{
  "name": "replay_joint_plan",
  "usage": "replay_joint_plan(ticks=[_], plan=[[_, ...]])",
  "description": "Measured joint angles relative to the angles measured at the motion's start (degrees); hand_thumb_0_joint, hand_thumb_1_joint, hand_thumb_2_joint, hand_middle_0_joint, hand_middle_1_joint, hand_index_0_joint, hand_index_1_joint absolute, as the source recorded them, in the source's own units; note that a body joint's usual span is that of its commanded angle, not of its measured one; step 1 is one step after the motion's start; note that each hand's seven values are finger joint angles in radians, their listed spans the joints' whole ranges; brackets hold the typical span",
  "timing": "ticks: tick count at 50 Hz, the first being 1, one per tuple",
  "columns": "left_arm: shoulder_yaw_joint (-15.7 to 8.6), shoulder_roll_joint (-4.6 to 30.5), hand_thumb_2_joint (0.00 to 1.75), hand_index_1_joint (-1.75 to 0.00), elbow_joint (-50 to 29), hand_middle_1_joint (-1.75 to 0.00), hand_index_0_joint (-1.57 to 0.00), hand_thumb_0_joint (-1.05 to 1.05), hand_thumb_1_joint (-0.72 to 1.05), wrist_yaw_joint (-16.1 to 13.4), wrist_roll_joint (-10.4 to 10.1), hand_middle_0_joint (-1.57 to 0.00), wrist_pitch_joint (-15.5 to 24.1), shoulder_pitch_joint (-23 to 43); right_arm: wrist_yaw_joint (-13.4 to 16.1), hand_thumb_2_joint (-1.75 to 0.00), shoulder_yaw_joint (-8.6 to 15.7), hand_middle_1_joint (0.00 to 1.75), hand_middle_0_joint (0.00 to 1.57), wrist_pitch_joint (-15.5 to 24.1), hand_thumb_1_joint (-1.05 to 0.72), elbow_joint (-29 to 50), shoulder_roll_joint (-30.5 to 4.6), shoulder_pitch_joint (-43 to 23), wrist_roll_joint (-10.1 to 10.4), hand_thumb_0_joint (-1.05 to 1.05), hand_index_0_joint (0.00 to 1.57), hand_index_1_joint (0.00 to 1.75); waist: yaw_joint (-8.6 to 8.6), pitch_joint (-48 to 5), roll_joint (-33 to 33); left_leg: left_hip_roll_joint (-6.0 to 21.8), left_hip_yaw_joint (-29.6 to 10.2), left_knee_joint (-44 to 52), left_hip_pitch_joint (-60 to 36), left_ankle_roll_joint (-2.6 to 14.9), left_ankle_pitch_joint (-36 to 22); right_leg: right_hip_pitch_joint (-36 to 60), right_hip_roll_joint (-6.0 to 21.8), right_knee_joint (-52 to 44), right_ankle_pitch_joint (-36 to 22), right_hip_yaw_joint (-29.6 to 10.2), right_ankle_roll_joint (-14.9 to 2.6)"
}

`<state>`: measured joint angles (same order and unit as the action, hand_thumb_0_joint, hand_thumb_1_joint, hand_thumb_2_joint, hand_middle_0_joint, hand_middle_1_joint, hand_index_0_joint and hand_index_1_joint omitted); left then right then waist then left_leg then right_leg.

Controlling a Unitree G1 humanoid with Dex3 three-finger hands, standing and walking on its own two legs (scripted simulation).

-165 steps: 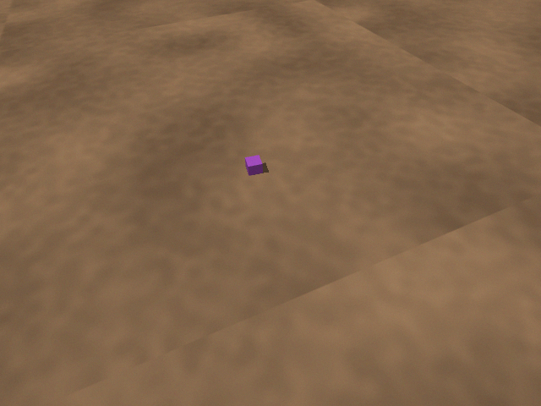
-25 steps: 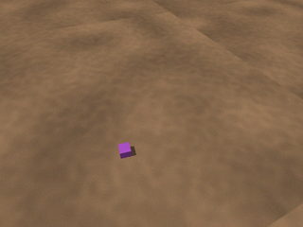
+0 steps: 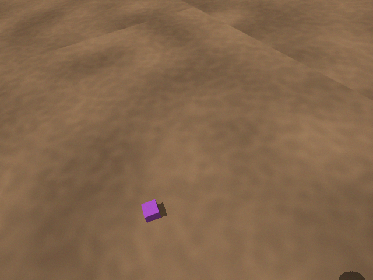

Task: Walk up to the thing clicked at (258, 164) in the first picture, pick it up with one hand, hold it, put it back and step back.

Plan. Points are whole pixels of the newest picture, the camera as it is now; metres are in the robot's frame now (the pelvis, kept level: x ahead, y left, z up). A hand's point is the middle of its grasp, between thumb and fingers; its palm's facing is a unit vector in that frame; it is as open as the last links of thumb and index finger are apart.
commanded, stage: walk up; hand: left
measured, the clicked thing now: (151, 210) +0.63 +0.29 -0.72
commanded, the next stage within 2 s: none
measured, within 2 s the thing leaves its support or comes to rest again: neither
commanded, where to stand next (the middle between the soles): +0.25 +0.04 m, yaw +1 degrees
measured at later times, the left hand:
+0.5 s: hand out of the picture +0.17 +0.33 -0.15, palm faces -0.01 -0.94 -0.34, open 7.4 cm
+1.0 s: hand (88, 252) +0.25 +0.29 -0.13, palm faces -0.03 -0.93 -0.38, open 7.4 cm
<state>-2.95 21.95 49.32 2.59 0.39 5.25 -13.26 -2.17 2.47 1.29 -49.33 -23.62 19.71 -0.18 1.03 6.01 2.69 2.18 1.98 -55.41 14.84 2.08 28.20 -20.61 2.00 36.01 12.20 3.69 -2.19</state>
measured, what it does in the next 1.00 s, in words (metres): walks ahead: left foot, then right foot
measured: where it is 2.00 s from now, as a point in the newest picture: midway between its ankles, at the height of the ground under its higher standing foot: outside the picture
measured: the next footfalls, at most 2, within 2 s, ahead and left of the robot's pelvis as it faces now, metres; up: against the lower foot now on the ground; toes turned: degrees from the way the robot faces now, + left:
left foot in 0.38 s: +0.24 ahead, +0.17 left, +0.00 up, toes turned +3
right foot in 0.76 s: +0.24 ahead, -0.08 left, +0.00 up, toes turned -1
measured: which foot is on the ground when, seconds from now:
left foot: up 0.00-0.36, down 0.38-1.00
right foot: down 0.00-0.40, up 0.42-0.74, down 0.76-1.00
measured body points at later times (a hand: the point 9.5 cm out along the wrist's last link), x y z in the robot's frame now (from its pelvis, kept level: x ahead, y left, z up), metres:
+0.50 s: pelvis +0.14 +0.06 +0.00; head +0.16 +0.09 +0.45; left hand +0.17 +0.38 -0.13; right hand +0.22 -0.26 -0.09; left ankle +0.20 +0.17 -0.72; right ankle +0.11 -0.09 -0.67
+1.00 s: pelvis +0.16 +0.04 +0.01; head +0.18 +0.02 +0.45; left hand +0.25 +0.34 -0.11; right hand +0.25 -0.26 -0.13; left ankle +0.20 +0.17 -0.72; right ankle +0.21 -0.08 -0.72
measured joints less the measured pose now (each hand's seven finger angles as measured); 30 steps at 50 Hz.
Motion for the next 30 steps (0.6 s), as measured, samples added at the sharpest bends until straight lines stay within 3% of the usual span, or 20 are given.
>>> replay_joint_plan(ticks=[2,5,11,15,19,21,24,27,30], plan=[[0.5,-0.8,0.9,-0.3,-0.4,-0.29,-0.21,0.01,0.91,-0.3,-0.4,-0.2,0.0,-0.6,-0.1,-0.9,-0.2,0.3,0.2,-0.2,-0.9,-0.3,-0.2,-0.9,0.2,0.01,0.2,0.3,-0.78,-0.4,0.2,-0.7,-1.2,-5.4,4.4,0.1,-1.7,2.3,0.2,-2.2,0.1,-0.2,-0.03],[1.0,-1.3,0.9,-0.3,-0.5,-0.3,-0.21,0.01,0.9,-0.5,-0.5,-0.2,0.2,-2.2,-0.6,-0.9,0.1,0.3,0.2,-0.2,-0.9,-0.2,-0.9,-2.0,0.4,0.01,0.2,0.3,-1.42,-1.0,1.1,0.4,-2.9,-5.2,9.4,-0.26,-6.6,5.9,-0.1,-6.2,-0.6,-0.2,0.41],[0.5,-0.2,0.9,-0.3,-0.5,-0.3,-0.21,0.01,0.9,-0.3,0.2,-0.21,-0.1,-5.2,-1.8,-0.9,1.2,0.3,0.2,-0.4,-0.9,-0.6,-1.4,-2.7,-0.6,0.01,0.2,0.3,-1.99,-2.0,1.2,3.4,-3.1,6.1,13.5,-2.5,-12.2,10.2,-0.5,-9.5,0.9,0.7,0.14],[-0.1,1.4,0.9,-0.3,-0.7,-0.3,-0.21,0.01,0.9,-0.1,0.5,-0.2,-0.4,-6.6,-2.3,-0.9,1.5,0.3,0.2,-0.2,-0.9,-1.6,-1.2,-2.8,-1.1,0.01,0.2,0.3,-2.69,-2.4,-0.1,3.9,-1.7,14.9,11.9,-2.76,-14.7,11.4,-0.4,-8.3,3.7,1.3,0.97],[-0.1,3.1,0.9,-0.3,-0.2,-0.3,-0.21,0.01,0.9,-0.5,0.3,-0.2,-1.5,-7.3,-1.7,-0.9,1.6,0.3,0.2,1.0,-0.9,-2.0,-0.8,-2.8,-1.2,0.01,0.2,0.3,-2.58,-2.7,-2.3,2.0,-0.3,22.2,6.8,-2.01,-18.7,10.7,1.2,-1.8,9.5,1.5,2.75],[-0.1,3.4,0.9,-0.3,0.7,-0.3,-0.21,0.01,0.9,-1.2,-0.1,-0.2,-2.5,-6.5,-0.7,-0.9,1.4,0.3,0.2,1.7,-0.9,-1.9,0.2,-3.7,-1.4,0.01,0.2,0.3,-2.53,-1.8,-5.0,0.3,1.3,20.0,6.4,-1.72,-16.9,8.0,2.6,6.2,12.4,-1.2,1.53],[0.9,2.6,0.9,-0.3,1.7,-0.29,-0.2,0.01,0.91,-1.9,-0.2,-0.2,-3.6,-5.2,-0.3,-0.9,0.6,0.3,0.2,2.1,-0.9,-0.6,1.2,-4.5,-0.6,0.01,0.2,0.3,-1.58,-0.9,-4.6,1.0,1.0,19.3,5.4,-0.97,-15.0,2.2,-0.5,19.1,16.7,-3.0,0.2],[1.2,2.6,0.9,-0.3,1.8,-0.29,-0.2,0.01,0.91,-1.9,-0.6,-0.2,-3.7,-3.8,0.3,-0.9,-0.4,0.3,0.2,2.4,-0.9,0.4,2.5,-4.7,-0.2,0.01,0.21,0.3,-1.03,0.2,-5.7,0.6,1.2,22.4,2.9,-0.84,-15.8,-2.0,-1.1,22.2,14.3,-4.7,-0.24],[1.2,2.3,0.9,-0.3,1.8,-0.29,-0.2,0.01,0.91,-1.9,-0.9,-0.2,-3.8,-2.5,0.9,-0.9,-1.0,0.3,0.21,2.3,-0.9,0.7,2.8,-4.9,0.0,0.01,0.21,0.3,-0.96,1.0,-6.1,0.1,1.6,23.6,1.6,-0.65,-15.8,-4.1,-0.3,19.5,11.0,-5.5,0.38]])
